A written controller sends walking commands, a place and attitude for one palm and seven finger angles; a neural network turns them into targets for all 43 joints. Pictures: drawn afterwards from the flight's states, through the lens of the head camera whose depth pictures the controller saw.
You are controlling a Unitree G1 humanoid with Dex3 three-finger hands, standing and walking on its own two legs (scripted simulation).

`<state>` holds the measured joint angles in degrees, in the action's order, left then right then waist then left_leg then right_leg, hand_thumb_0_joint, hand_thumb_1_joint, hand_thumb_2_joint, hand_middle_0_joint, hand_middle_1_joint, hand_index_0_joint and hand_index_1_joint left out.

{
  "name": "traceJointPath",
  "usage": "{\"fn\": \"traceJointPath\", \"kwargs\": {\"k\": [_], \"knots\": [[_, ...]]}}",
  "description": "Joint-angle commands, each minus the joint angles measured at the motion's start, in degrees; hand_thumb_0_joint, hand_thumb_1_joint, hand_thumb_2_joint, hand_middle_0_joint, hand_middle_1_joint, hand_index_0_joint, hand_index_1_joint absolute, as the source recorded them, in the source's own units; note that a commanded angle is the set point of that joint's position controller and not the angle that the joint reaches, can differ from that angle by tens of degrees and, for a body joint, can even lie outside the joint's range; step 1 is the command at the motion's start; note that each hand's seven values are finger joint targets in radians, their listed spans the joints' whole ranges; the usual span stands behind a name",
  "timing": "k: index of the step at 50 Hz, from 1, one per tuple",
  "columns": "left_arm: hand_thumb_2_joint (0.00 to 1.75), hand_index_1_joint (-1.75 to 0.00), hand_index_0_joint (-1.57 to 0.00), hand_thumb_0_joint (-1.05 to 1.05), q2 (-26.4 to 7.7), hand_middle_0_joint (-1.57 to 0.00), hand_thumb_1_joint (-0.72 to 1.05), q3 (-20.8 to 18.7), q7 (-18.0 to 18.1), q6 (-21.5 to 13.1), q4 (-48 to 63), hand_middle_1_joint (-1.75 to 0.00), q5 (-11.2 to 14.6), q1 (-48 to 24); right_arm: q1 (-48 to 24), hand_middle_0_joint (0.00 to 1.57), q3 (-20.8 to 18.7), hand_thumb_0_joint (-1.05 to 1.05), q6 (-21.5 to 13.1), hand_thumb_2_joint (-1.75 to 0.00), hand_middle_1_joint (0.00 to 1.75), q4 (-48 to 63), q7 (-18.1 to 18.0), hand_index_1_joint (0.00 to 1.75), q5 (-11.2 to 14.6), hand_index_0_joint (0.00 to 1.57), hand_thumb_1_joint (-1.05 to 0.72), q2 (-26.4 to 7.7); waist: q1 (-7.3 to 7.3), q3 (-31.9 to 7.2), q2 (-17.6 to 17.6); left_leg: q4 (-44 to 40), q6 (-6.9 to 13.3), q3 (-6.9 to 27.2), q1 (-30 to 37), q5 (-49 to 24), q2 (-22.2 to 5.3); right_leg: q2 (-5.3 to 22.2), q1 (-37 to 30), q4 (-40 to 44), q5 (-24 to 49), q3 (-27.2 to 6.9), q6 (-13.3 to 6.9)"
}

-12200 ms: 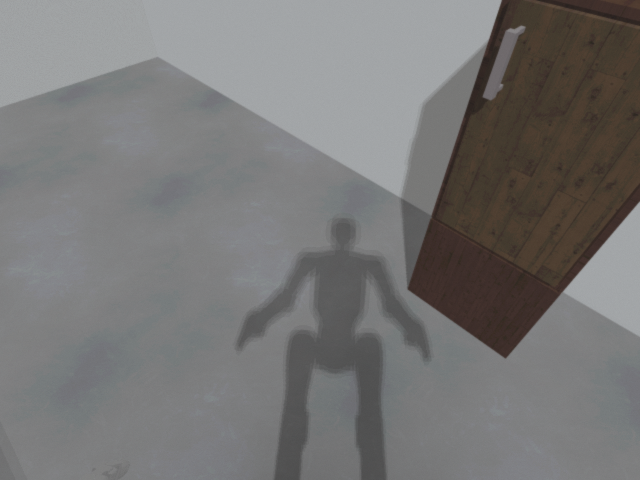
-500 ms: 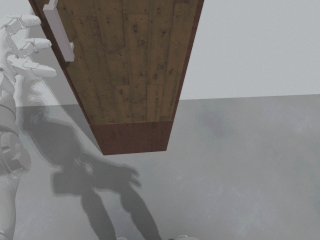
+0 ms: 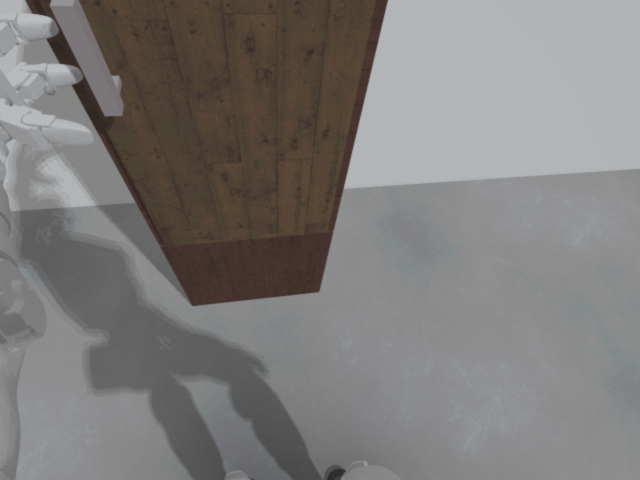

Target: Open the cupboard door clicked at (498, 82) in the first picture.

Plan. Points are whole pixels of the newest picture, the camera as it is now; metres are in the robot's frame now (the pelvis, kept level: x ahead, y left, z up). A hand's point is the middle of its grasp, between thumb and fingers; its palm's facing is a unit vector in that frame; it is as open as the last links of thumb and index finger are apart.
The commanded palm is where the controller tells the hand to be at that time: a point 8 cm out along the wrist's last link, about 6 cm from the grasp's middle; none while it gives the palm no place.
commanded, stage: slide the fingers in behind the handle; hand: left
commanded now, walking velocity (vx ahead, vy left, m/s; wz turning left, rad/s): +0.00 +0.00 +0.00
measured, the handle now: (94, 51) +0.58 +0.20 +0.16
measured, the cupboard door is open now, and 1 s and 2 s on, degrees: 0 0 1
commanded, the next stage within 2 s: close the thumb around the handle in 1.38 s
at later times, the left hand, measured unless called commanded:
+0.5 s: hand (87, 93) +0.53 +0.20 +0.15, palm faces +0.01 -1.00 +0.02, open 13.9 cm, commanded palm +0.51 +0.25 +0.15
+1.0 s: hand (119, 88) +0.53 +0.17 +0.16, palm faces +0.04 -1.00 +0.00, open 13.9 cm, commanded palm +0.51 +0.21 +0.15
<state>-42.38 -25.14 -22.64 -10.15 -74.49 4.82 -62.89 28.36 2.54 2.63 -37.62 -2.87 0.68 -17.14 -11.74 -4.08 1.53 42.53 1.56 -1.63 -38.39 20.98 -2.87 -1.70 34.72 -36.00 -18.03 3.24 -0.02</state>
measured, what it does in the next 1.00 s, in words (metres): stands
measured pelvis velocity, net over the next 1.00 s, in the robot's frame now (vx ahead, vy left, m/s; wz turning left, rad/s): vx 0.00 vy -0.01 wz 0.00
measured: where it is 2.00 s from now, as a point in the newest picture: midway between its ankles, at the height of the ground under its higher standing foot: outside the picture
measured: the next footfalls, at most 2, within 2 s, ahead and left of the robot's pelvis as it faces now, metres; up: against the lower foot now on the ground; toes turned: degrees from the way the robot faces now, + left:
none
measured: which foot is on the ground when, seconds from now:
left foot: down 0.00-1.00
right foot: down 0.00-1.00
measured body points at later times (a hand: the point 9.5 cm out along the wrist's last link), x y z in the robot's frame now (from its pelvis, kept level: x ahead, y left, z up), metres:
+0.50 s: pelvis +0.01 +0.00 +0.00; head +0.10 +0.01 +0.44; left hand +0.52 +0.26 +0.15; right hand -0.01 -0.26 -0.11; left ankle -0.01 +0.10 -0.71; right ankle -0.02 -0.12 -0.71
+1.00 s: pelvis +0.00 -0.01 +0.00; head +0.09 -0.01 +0.44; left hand +0.52 +0.22 +0.16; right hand -0.04 -0.27 -0.11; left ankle -0.01 +0.10 -0.71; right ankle -0.02 -0.12 -0.71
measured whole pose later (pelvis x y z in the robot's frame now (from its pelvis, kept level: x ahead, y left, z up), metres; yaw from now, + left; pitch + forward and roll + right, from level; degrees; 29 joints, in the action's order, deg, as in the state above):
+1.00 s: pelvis +0.00 -0.01 +0.00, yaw +0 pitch +16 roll -2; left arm -32.2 -22.2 -11.2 -11.8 -71.7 3.6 -62.2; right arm 27.4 1.6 0.5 -37.8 -0.5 -0.2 -16.0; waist -10.8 -4.3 2.4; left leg 42.3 0.7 -1.6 -36.9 20.9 -2.9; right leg -1.8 34.2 -37.7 -19.0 3.2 -0.9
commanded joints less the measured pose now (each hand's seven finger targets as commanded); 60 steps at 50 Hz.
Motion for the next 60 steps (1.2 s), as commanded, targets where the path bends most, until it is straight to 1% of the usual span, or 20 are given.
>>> {"fn": "traceJointPath", "kwargs": {"k": [1,6,7,10,16,19,21,25,28,30,34,39,40,46,49,52,54,56,58,60], "knots": [[0.3,-1.2,-0.3,0.0,-13.26,-0.3,-0.5,-0.88,1.74,-3.93,14.2,-1.2,0.59,-27.33,8.44,0.2,-4.16,0.0,-1.35,-0.9,0.3,3.0,-0.35,0.3,-0.46,0.2,-0.9,-10.6,0.5,-23.63,9.65,-2.85,0.36,4.95,22.8,-25.89,0.56,-1.52,-2.95,1.81,18.19,-0.66,-0.73],[0.3,-1.2,-0.3,0.0,-11.38,-0.3,-0.5,-1.44,4.18,-5.14,16.85,-1.2,0.42,-27.1,8.6,0.2,-4.5,0.0,-1.56,-0.9,0.3,2.93,0.43,0.3,-0.93,0.2,-0.9,-10.15,1.0,-26.48,9.62,-1.75,-0.36,5.7,26.25,-32.64,-0.04,-1.76,-2.54,0.64,20.44,-0.27,-0.76],[0.3,-1.2,-0.3,0.0,-9.72,-0.3,-0.5,-0.32,4.39,-4.89,16.27,-1.2,0.46,-27.07,8.12,0.2,-4.47,0.0,-1.55,-0.9,0.3,2.97,0.58,0.3,-0.85,0.2,-0.9,-9.96,0.73,-25.5,10.09,-1.8,-0.37,5.41,25.98,-31.87,0.03,-1.75,-2.14,0.8,20.21,-0.3,-0.69],[0.3,-1.2,-0.3,0.0,-11.28,-0.3,-0.5,-1.49,5.44,-4.05,13.92,-1.2,-0.02,-27.47,8.29,0.2,-4.34,0.0,-1.48,-0.9,0.3,2.91,0.48,0.3,-0.76,0.2,-0.9,-10.32,0.5,-23.22,6.19,-2.04,0.26,4.94,21.95,-28.35,0.46,-1.57,-3.93,0.7,20.4,-0.46,-0.73],[0.3,-1.2,-0.3,0.0,-7.97,-0.3,-0.5,0.21,6.26,-5.25,18.18,-1.2,-0.68,-26.34,7.97,0.2,-4.69,0.0,-1.65,-0.9,0.3,3.5,1.3,0.3,-0.99,0.2,-0.9,-9.41,1.37,-28.36,9.16,-0.66,-0.33,5.13,26.67,-36.34,0.22,-1.64,-4.23,-0.27,24.05,-0.64,-0.54],[0.3,-1.2,-0.3,0.0,-4.8,-0.3,-0.5,2.04,5.54,-4.31,15.05,-1.2,0.68,-25.72,7.38,0.2,-4.66,0.0,-1.52,-0.9,0.3,3.36,1.14,0.3,-0.65,0.2,-0.9,-9.49,0.24,-24.44,5.07,-1.5,0.05,4.58,23.62,-31.25,0.33,-1.75,-4.66,0.44,22.99,-0.54,-0.49],[0.3,-1.2,-0.3,0.0,-2.24,-0.3,-0.5,3.85,5.51,-3.62,14.27,-1.2,1.02,-27.37,6.96,0.2,-4.55,0.0,-1.65,-0.9,0.3,3.07,1.03,0.3,-0.49,0.2,-0.9,-9.34,-0.33,-22.36,6.01,-1.66,0.3,4.29,23.02,-29.34,0.63,-1.6,-3.45,0.84,22.24,-0.67,-0.51],[0.3,-1.2,-0.3,0.0,-6.78,-0.3,-0.5,1.04,7.42,-3.83,14.81,-1.2,0.03,-30.72,7.46,0.2,-4.32,0.0,-2.04,-0.9,0.3,2.79,0.68,0.3,-0.75,0.2,-0.9,-9.61,-0.29,-21.83,5.75,-1.95,0.67,4.4,20.28,-25.46,1.13,-1.2,-4.59,0.76,20.8,-1.13,-0.68],[0.3,-1.2,-0.3,0.0,-4.2,-0.3,-0.5,3.14,8.57,-5.59,16.5,-1.2,-0.96,-31.7,7.27,0.2,-4.35,0.0,-2.71,-0.9,0.3,2.57,1.1,0.3,-0.97,0.2,-0.9,-8.85,-0.37,-24.72,9.09,-1.24,0.06,4.85,23.21,-27.8,0.98,-1.18,-3.19,0.08,20.88,-1.05,-0.67],[0.3,-1.2,-0.3,0.0,-0.56,-0.3,-0.5,5.08,8.62,-6.25,17.15,-1.2,-0.58,-30.65,7.56,0.2,-4.61,0.0,-2.94,-0.9,0.3,2.45,1.46,0.3,-1.12,0.2,-0.9,-8.67,-0.55,-26.27,8.63,-0.78,0.01,5.26,25.27,-29.92,0.83,-1.41,-2.77,-0.16,21.13,-0.75,-0.75],[0.3,-1.2,-0.3,0.0,-0.23,-0.3,-0.5,4.58,8.43,-4.19,13.43,-1.2,0.44,-29.54,7.3,0.2,-4.66,0.0,-2.83,-0.9,0.3,2.25,1.4,0.3,-0.83,0.2,-0.9,-9.2,-0.51,-24.14,5.01,-1.67,0.27,4.51,21.81,-25.45,1.14,-1.4,-4.21,0.49,20.57,-0.89,-0.56],[0.3,-1.2,-0.3,0.0,-6.15,-0.3,-0.5,0.48,11.25,-4.56,14.97,-1.2,-1.12,-30.74,7.41,0.2,-4.21,0.0,-3.08,-0.9,0.3,2.89,1.38,0.3,-1.03,0.2,-0.9,-9.03,0.69,-24.22,5.42,-2.19,0.63,3.75,18.3,-23.12,1.68,-1.07,-7.37,0.45,21.14,-1.63,-0.58],[0.3,-1.2,-0.3,0.0,-5.7,-0.3,-0.5,0.66,11.9,-4.95,14.3,-1.2,-1.36,-30.25,7.68,0.2,-4.22,0.0,-3.1,-0.9,0.3,2.78,1.44,0.3,-1.16,0.2,-0.9,-9.05,0.29,-23.5,3.57,-2.14,0.95,3.56,17.36,-22.98,1.79,-1.15,-8.0,0.55,21.81,-1.68,-0.52],[0.3,-1.2,-0.3,0.0,-2.77,-0.3,-0.5,2.36,10.69,-6.24,15.65,-1.2,-0.87,-28.8,7.81,0.2,-4.81,0.0,-3.27,-0.9,0.3,2.91,1.73,0.3,-0.94,0.2,-0.9,-8.93,0.41,-26.87,4.72,-2.13,0.75,3.1,20.19,-24.28,1.84,-1.28,-9.16,0.68,23.8,-1.99,-0.53],[0.3,-1.2,-0.3,0.0,0.34,-0.3,-0.5,4.31,10.02,-5.58,15.52,-1.2,0.12,-28.94,7.03,0.2,-4.67,0.0,-3.47,-0.9,0.3,2.85,1.65,0.3,-0.74,0.2,-0.9,-8.65,0.17,-24.68,5.07,-2.52,0.74,2.83,19.97,-22.56,1.89,-1.33,-8.2,1.32,22.49,-1.86,-0.55],[0.3,-1.2,-0.3,0.0,-3.81,-0.3,-0.5,1.61,10.49,-5.45,14.32,-1.2,-0.38,-29.29,7.59,0.2,-4.64,0.0,-3.5,-0.9,0.3,2.24,1.35,0.3,-0.76,0.2,-0.9,-9.12,0.24,-23.16,4.07,-2.92,0.95,2.99,18.45,-21.05,1.8,-1.22,-8.29,1.64,21.44,-2.04,-0.52],[0.3,-1.2,-0.3,0.0,-1.17,-0.3,-0.5,4.19,10.37,-5.03,13.79,-1.2,-0.49,-29.78,7.3,0.2,-4.47,0.0,-3.58,-0.9,0.3,2.31,1.33,0.3,-0.6,0.2,-0.9,-8.78,-0.44,-21.63,3.87,-3.26,1.04,2.67,17.09,-19.94,2.05,-1.06,-8.47,1.87,21.41,-2.15,-0.42],[0.3,-1.2,-0.3,0.0,-1.69,-0.3,-0.5,3.78,10.52,-5.71,15.4,-1.2,-0.9,-30.8,7.42,0.2,-4.62,0.0,-3.84,-0.9,0.3,2.26,1.35,0.3,-0.81,0.2,-0.9,-8.73,-0.21,-23.77,6.41,-2.77,0.86,3.03,19.72,-22.41,2.0,-1.02,-7.64,1.34,22.22,-2.02,-0.56],[0.3,-1.2,-0.3,0.0,-2.94,-0.3,-0.5,2.43,10.67,-5.98,14.96,-1.2,-0.83,-28.63,7.69,0.2,-4.7,0.0,-3.73,-0.9,0.3,2.2,1.35,0.3,-0.86,0.2,-0.9,-8.86,0.38,-25.18,4.98,-2.48,0.79,3.18,20.33,-24.21,1.83,-1.1,-8.28,1.08,23.28,-1.95,-0.61],[0.3,-1.2,-0.3,0.0,-0.45,-0.3,-0.5,3.6,10.5,-6.33,15.93,-1.2,-0.12,-29.09,7.54,0.2,-4.65,0.0,-3.8,-0.9,0.3,2.45,1.47,0.3,-1.02,0.2,-0.9,-8.61,0.23,-25.28,5.51,-2.41,0.79,3.23,21.13,-25.39,1.96,-1.2,-8.29,0.83,24.1,-1.72,-0.72]]}}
